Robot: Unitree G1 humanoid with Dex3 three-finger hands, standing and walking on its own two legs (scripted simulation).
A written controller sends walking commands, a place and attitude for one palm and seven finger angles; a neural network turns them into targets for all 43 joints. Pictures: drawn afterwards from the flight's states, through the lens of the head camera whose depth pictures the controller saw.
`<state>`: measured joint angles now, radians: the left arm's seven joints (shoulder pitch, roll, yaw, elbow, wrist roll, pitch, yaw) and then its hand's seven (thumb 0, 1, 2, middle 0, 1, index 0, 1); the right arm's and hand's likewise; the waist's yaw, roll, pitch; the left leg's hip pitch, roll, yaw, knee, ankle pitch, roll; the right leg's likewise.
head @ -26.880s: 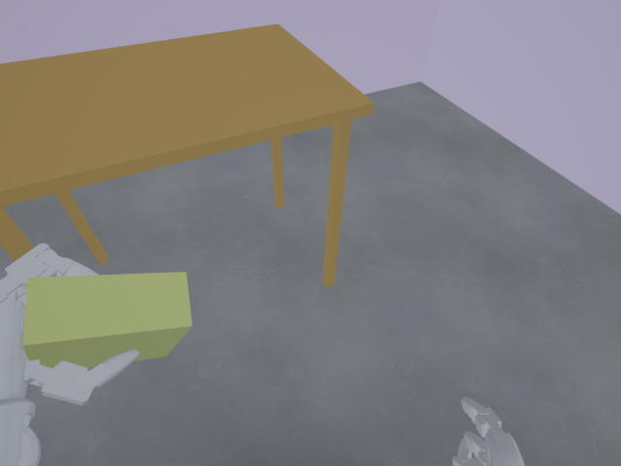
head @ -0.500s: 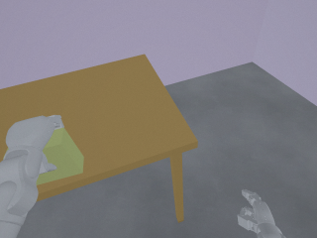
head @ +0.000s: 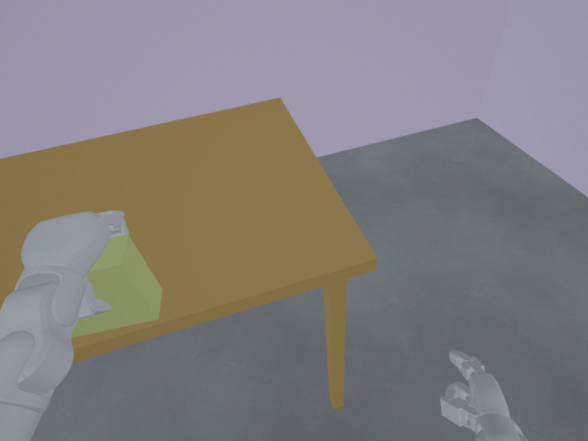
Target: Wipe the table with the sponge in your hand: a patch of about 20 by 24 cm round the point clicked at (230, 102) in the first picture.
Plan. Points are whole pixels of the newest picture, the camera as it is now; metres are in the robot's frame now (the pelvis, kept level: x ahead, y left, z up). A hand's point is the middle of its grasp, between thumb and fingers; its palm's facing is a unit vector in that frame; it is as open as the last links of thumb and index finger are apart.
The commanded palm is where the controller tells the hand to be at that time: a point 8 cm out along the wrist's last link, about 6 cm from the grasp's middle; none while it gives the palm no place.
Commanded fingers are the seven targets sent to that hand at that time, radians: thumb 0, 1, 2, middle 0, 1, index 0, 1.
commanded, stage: move the sponge above the wiping area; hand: left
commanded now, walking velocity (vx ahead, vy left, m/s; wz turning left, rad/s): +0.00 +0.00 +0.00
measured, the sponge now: (105, 296) +0.25 +0.32 +0.07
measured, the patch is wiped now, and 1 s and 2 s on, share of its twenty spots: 0.00 0.00 0.00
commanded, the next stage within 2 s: none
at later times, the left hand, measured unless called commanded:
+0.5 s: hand (101, 266) +0.27 +0.31 +0.13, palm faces +0.00 -0.03 -1.00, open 9.9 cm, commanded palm +0.24 +0.32 +0.22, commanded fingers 0.00 0.10 1.30 -1.20 -1.60 -1.20 -1.60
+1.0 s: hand (105, 261) +0.27 +0.29 +0.14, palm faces +0.05 -0.02 -1.00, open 9.9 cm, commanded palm +0.24 +0.32 +0.23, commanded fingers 0.00 0.10 1.30 -1.20 -1.60 -1.20 -1.60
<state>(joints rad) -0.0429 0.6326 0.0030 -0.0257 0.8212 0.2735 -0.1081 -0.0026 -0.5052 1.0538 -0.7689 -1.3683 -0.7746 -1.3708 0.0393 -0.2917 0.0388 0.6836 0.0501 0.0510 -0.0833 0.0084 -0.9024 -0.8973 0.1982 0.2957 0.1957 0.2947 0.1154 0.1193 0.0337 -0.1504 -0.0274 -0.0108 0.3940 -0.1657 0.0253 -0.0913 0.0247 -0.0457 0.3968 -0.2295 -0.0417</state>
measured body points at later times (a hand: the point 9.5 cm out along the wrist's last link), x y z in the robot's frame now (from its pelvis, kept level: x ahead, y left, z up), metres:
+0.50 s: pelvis +0.00 +0.01 +0.00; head -0.01 -0.03 +0.45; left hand +0.26 +0.30 +0.18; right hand +0.23 -0.21 -0.09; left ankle +0.04 +0.11 -0.74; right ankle +0.00 -0.09 -0.74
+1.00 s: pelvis +0.01 +0.00 +0.00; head +0.00 -0.04 +0.45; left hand +0.26 +0.29 +0.19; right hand +0.25 -0.21 -0.09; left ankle +0.04 +0.11 -0.74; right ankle +0.00 -0.09 -0.74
